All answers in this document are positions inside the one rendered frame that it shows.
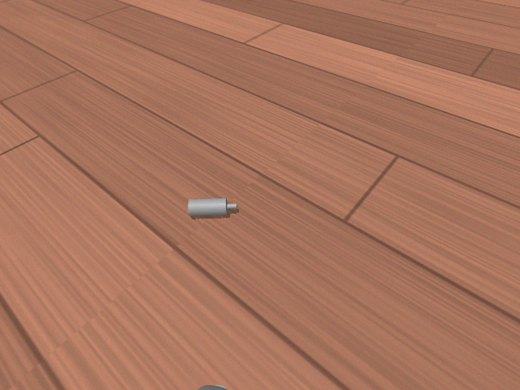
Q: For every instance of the bottle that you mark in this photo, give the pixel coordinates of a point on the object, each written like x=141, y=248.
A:
x=209, y=206

